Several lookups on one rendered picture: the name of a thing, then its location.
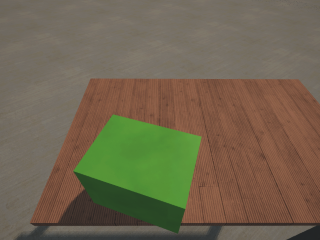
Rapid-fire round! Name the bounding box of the carton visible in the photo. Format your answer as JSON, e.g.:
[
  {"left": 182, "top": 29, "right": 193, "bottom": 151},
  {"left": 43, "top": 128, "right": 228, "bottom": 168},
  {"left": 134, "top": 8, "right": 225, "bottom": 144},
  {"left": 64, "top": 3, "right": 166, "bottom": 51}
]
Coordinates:
[{"left": 73, "top": 114, "right": 202, "bottom": 234}]

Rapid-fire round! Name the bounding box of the table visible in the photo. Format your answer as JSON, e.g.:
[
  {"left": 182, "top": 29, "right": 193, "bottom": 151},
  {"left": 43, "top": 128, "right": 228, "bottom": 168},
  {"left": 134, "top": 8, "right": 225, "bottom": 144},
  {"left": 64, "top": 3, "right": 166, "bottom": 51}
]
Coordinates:
[{"left": 30, "top": 78, "right": 320, "bottom": 240}]

